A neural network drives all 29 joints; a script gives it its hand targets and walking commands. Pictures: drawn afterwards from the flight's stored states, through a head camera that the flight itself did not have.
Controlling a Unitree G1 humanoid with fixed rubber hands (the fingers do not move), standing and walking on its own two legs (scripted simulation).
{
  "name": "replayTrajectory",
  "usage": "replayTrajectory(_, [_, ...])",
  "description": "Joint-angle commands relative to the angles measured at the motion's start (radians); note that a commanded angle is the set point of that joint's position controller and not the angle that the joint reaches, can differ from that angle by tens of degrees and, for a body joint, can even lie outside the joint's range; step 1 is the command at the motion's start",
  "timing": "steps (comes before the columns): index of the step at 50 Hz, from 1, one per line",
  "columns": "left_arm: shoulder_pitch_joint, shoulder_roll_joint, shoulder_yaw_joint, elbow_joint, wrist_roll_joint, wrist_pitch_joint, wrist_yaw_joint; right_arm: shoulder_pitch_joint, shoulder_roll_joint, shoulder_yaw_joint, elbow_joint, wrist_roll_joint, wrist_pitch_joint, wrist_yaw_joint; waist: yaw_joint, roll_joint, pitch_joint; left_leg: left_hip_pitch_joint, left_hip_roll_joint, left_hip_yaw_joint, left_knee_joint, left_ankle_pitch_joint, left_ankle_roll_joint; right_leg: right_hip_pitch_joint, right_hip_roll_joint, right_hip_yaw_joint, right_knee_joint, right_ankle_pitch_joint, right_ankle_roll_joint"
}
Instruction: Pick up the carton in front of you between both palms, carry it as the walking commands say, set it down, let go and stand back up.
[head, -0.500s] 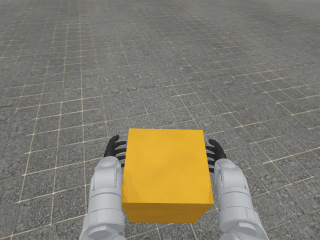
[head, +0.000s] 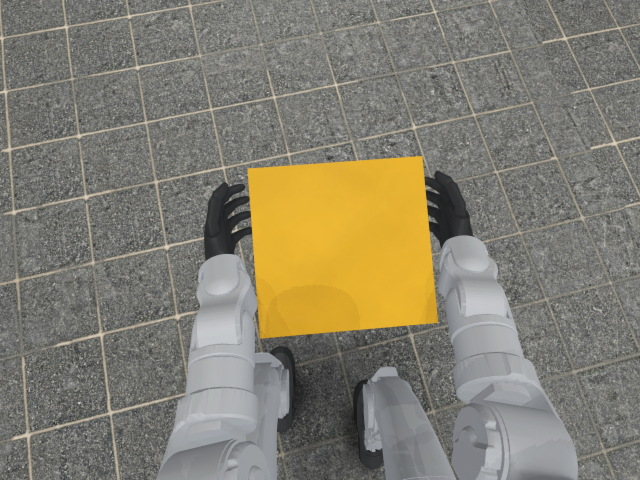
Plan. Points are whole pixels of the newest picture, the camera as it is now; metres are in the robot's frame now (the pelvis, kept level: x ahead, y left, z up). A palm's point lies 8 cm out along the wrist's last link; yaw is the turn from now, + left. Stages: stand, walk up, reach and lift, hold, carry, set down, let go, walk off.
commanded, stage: set down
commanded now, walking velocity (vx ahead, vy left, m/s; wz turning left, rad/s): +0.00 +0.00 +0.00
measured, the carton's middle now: (335, 249) +0.41 +0.00 -0.17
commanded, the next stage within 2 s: none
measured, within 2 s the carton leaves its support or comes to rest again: rests again in 1.76 s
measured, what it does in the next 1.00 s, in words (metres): lowers itself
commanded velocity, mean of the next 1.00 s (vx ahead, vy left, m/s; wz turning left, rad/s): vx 0.00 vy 0.00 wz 0.00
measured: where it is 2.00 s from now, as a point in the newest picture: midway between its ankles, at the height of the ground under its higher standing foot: (324, 421)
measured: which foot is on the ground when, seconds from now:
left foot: down 0.00-1.00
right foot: down 0.00-1.00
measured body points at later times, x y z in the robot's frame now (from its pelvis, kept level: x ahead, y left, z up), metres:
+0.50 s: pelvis -0.02 -0.01 -0.13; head +0.24 -0.01 +0.23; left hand +0.43 +0.15 -0.22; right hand +0.46 -0.15 -0.23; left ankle +0.11 +0.11 -0.63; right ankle +0.03 -0.12 -0.63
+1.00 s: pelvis -0.05 -0.02 -0.25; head +0.28 -0.03 +0.05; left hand +0.45 +0.15 -0.38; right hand +0.50 -0.14 -0.39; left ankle +0.11 +0.11 -0.63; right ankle +0.03 -0.12 -0.63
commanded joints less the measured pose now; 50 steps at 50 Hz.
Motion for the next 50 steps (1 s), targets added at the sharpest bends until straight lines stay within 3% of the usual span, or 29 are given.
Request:
replayTrajectory(1, [-0.481, -0.835, -0.624, 0.043, -0.087, 0.008, -0.248, -0.489, 0.906, 0.576, -0.019, 0.077, -0.021, 0.208, -0.012, -0.035, -1.049, 0.705, -0.157, -0.037, 0.114, 0.322, -0.060, 0.032, 0.131, 0.039, -0.070, 0.287, 0.018])
replayTrajectory(2, [-0.472, -0.810, -0.609, 0.070, -0.088, 0.027, -0.256, -0.521, 0.888, 0.557, -0.011, 0.097, -0.016, 0.215, 0.029, -0.036, -1.003, 0.670, -0.150, -0.052, 0.126, 0.294, -0.049, -0.016, 0.132, 0.019, -0.039, 0.233, 0.011])
replayTrajectory(6, [-0.544, -0.870, -0.599, 0.103, -0.140, 0.074, -0.287, -0.601, 0.872, 0.563, -0.040, 0.109, 0.023, 0.220, -0.044, -0.035, -1.061, 0.484, -0.140, -0.062, 0.202, 0.235, -0.061, -0.039, 0.125, 0.022, 0.039, 0.266, 0.002])
replayTrajectory(8, [-0.624, -0.821, -0.583, 0.085, -0.132, 0.086, -0.288, -0.619, 0.895, 0.519, -0.002, 0.102, 0.037, 0.212, -0.033, -0.003, -1.005, 0.399, -0.156, -0.034, 0.206, 0.146, -0.063, -0.119, 0.134, 0.005, 0.049, 0.172, 0.000])
replayTrajectory(9, [-0.572, -0.844, -0.544, 0.138, -0.097, 0.095, -0.286, -0.654, 0.912, 0.538, 0.029, 0.115, 0.044, 0.212, 0.041, -0.002, -0.978, 0.381, -0.151, -0.030, 0.238, 0.136, -0.047, -0.127, 0.134, 0.036, 0.059, 0.155, 0.009])
replayTrajectory(10, [-0.632, -0.840, -0.530, 0.129, -0.121, 0.100, -0.281, -0.634, 0.895, 0.556, 0.016, 0.091, 0.056, 0.210, -0.054, -0.040, -1.014, 0.320, -0.156, -0.023, 0.274, 0.148, -0.070, -0.107, 0.136, 0.033, 0.066, 0.199, -0.003])
replayTrajectory(14, [-0.634, -0.827, -0.496, 0.159, -0.100, 0.106, -0.271, -0.677, 0.893, 0.480, 0.047, 0.087, 0.045, 0.217, 0.006, 0.000, -1.029, 0.300, -0.174, -0.036, 0.316, 0.188, -0.059, -0.302, 0.143, -0.005, 0.169, 0.175, 0.007])
replayTrajectory(15, [-0.714, -0.802, -0.506, 0.168, -0.110, 0.104, -0.269, -0.716, 0.878, 0.468, 0.129, 0.101, 0.055, 0.219, -0.025, 0.014, -1.008, 0.293, -0.154, -0.033, 0.338, 0.117, -0.063, -0.314, 0.149, -0.001, 0.172, 0.097, -0.008])
replayTrajectory(16, [-0.745, -0.790, -0.472, 0.145, -0.089, 0.099, -0.270, -0.672, 0.887, 0.487, 0.144, 0.092, 0.058, 0.211, 0.039, 0.001, -1.000, 0.155, -0.165, 0.005, 0.356, 0.101, -0.076, -0.259, 0.140, 0.039, 0.165, 0.140, -0.008])
replayTrajectory(22, [-0.804, -0.743, -0.447, 0.195, -0.094, 0.108, -0.262, -0.777, 0.851, 0.462, 0.180, 0.097, 0.058, 0.207, 0.011, -0.007, -1.016, 0.113, -0.159, -0.003, 0.430, 0.105, -0.074, -0.442, 0.154, -0.017, 0.282, 0.111, 0.006])
replayTrajectory(23, [-0.792, -0.773, -0.424, 0.202, -0.099, 0.111, -0.260, -0.846, 0.853, 0.506, 0.102, 0.142, 0.050, 0.205, 0.069, -0.012, -1.065, 0.088, -0.162, 0.017, 0.445, 0.115, -0.072, -0.374, 0.151, -0.004, 0.290, 0.139, 0.001])
replayTrajectory(24, [-0.833, -0.767, -0.422, 0.177, -0.117, 0.113, -0.263, -0.870, 0.824, 0.473, 0.082, 0.106, 0.058, 0.203, -0.008, -0.036, -1.138, 0.089, -0.166, 0.007, 0.478, 0.117, -0.077, -0.392, 0.154, -0.011, 0.317, 0.117, 0.006])
replayTrajectory(25, [-0.827, -0.813, -0.452, 0.186, -0.115, 0.116, -0.257, -0.839, 0.840, 0.474, 0.142, 0.115, 0.058, 0.205, 0.049, 0.025, -1.151, 0.084, -0.172, 0.029, 0.498, 0.124, -0.079, -0.403, 0.151, -0.002, 0.330, 0.132, -0.006])
replayTrajectory(26, [-0.850, -0.819, -0.451, 0.189, -0.126, 0.117, -0.252, -0.861, 0.822, 0.481, 0.126, 0.113, 0.064, 0.206, 0.003, -0.004, -1.138, 0.099, -0.164, 0.008, 0.496, 0.117, -0.085, -0.455, 0.163, -0.013, 0.340, 0.114, -0.002])
replayTrajectory(28, [-0.874, -0.770, -0.434, 0.153, -0.137, 0.115, -0.248, -0.859, 0.849, 0.519, 0.143, 0.133, 0.069, 0.212, 0.015, -0.047, -1.152, 0.109, -0.165, 0.011, 0.521, 0.076, -0.086, -0.486, 0.161, -0.030, 0.363, 0.046, 0.004])
replayTrajectory(30, [-0.881, -0.744, -0.421, 0.175, -0.111, 0.126, -0.251, -0.973, 0.842, 0.518, 0.074, 0.166, 0.062, 0.213, 0.088, -0.024, -1.142, 0.042, -0.164, 0.016, 0.559, 0.094, -0.066, -0.492, 0.149, -0.009, 0.418, 0.087, 0.004])
replayTrajectory(31, [-0.859, -0.748, -0.409, 0.181, -0.122, 0.120, -0.254, -0.951, 0.863, 0.528, 0.115, 0.162, 0.072, 0.215, 0.090, -0.120, -1.183, 0.041, -0.165, 0.018, 0.554, 0.111, -0.069, -0.491, 0.161, -0.033, 0.409, 0.099, 0.017])
replayTrajectory(32, [-0.868, -0.728, -0.413, 0.200, -0.142, 0.125, -0.260, -0.975, 0.793, 0.533, 0.090, 0.196, 0.056, 0.208, 0.065, -0.045, -1.150, 0.005, -0.155, 0.029, 0.596, 0.107, -0.074, -0.501, 0.152, -0.029, 0.428, 0.082, 0.004])
replayTrajectory(33, [-0.920, -0.735, -0.418, 0.149, -0.117, 0.116, -0.257, -1.003, 0.809, 0.514, 0.122, 0.180, 0.069, 0.212, 0.120, -0.053, -1.171, -0.021, -0.165, 0.048, 0.598, 0.101, -0.080, -0.521, 0.158, -0.014, 0.436, 0.076, 0.013])
replayTrajectory(34, [-0.925, -0.728, -0.406, 0.181, -0.147, 0.117, -0.259, -0.934, 0.809, 0.537, 0.146, 0.159, 0.071, 0.204, 0.030, -0.069, -1.169, -0.047, -0.152, 0.033, 0.642, 0.099, -0.078, -0.490, 0.148, -0.015, 0.455, 0.111, 0.008])
replayTrajectory(35, [-0.955, -0.719, -0.416, 0.171, -0.158, 0.105, -0.265, -0.988, 0.801, 0.523, 0.168, 0.162, 0.068, 0.187, 0.065, -0.083, -1.178, -0.131, -0.158, 0.043, 0.655, 0.085, -0.078, -0.460, 0.147, -0.002, 0.459, 0.114, 0.007])
replayTrajectory(36, [-1.002, -0.690, -0.443, 0.190, -0.172, 0.115, -0.263, -0.959, 0.803, 0.487, 0.194, 0.163, 0.066, 0.190, 0.015, -0.046, -1.121, -0.064, -0.148, 0.022, 0.627, 0.071, -0.079, -0.544, 0.156, -0.043, 0.495, 0.089, 0.010])
replayTrajectory(37, [-1.020, -0.722, -0.425, 0.137, -0.172, 0.104, -0.267, -1.002, 0.775, 0.529, 0.161, 0.187, 0.061, 0.185, 0.054, -0.008, -1.152, -0.118, -0.147, 0.060, 0.675, 0.078, -0.094, -0.522, 0.150, -0.016, 0.494, 0.086, -0.005])
replayTrajectory(38, [-1.032, -0.698, -0.436, 0.146, -0.181, 0.110, -0.265, -0.999, 0.759, 0.488, 0.200, 0.154, 0.066, 0.180, 0.014, -0.007, -1.143, -0.106, -0.144, 0.045, 0.675, 0.084, -0.091, -0.545, 0.149, -0.026, 0.511, 0.092, 0.000])
replayTrajectory(39, [-1.067, -0.674, -0.438, 0.158, -0.190, 0.105, -0.267, -0.978, 0.797, 0.493, 0.206, 0.176, 0.062, 0.182, 0.040, -0.004, -1.157, -0.092, -0.148, 0.054, 0.703, 0.113, -0.088, -0.545, 0.152, -0.014, 0.513, 0.115, -0.002])
replayTrajectory(40, [-1.030, -0.641, -0.410, 0.149, -0.177, 0.106, -0.265, -1.012, 0.789, 0.506, 0.169, 0.171, 0.065, 0.187, 0.064, -0.074, -1.171, -0.090, -0.150, 0.053, 0.690, 0.068, -0.077, -0.581, 0.149, -0.051, 0.530, 0.052, 0.012])
replayTrajectory(42, [-1.048, -0.664, -0.357, 0.213, -0.177, 0.106, -0.252, -1.067, 0.725, 0.511, 0.222, 0.176, 0.060, 0.184, 0.027, -0.062, -1.095, -0.164, -0.143, 0.042, 0.717, 0.009, -0.084, -0.604, 0.144, -0.038, 0.543, 0.014, -0.005])
replayTrajectory(46, [-1.093, -0.593, -0.357, 0.217, -0.167, 0.091, -0.230, -1.110, 0.696, 0.518, 0.196, 0.217, 0.049, 0.182, 0.097, -0.036, -1.085, -0.166, -0.133, 0.063, 0.784, 0.037, -0.082, -0.630, 0.130, -0.013, 0.609, 0.023, -0.013])
replayTrajectory(50, [-1.117, -0.609, -0.364, 0.189, -0.222, 0.067, -0.221, -1.119, 0.673, 0.530, 0.207, 0.229, 0.038, 0.181, 0.065, -0.091, -1.135, -0.124, -0.122, 0.042, 0.840, 0.147, -0.074, -0.629, 0.127, -0.035, 0.661, 0.103, 0.003])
